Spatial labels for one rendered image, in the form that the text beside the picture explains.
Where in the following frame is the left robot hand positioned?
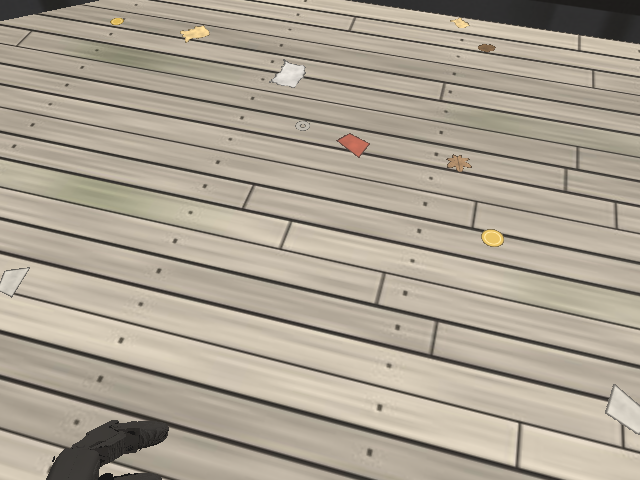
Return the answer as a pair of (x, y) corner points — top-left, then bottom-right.
(46, 420), (169, 480)

